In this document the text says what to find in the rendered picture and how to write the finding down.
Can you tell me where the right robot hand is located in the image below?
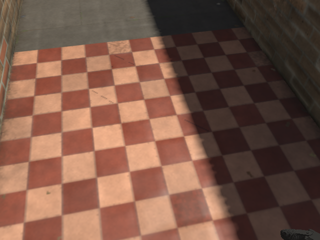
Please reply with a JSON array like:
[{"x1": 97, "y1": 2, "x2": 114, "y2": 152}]
[{"x1": 280, "y1": 229, "x2": 320, "y2": 240}]

